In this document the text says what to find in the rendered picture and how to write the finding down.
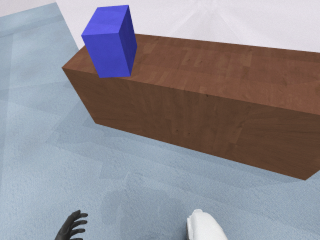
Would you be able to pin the right robot thigh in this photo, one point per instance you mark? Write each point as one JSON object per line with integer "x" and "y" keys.
{"x": 202, "y": 226}

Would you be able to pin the carton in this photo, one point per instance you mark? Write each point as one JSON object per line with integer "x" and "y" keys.
{"x": 110, "y": 41}

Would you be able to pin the pedestal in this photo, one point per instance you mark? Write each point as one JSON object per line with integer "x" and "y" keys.
{"x": 255, "y": 105}

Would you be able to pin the left robot hand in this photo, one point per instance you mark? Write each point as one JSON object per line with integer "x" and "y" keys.
{"x": 66, "y": 232}

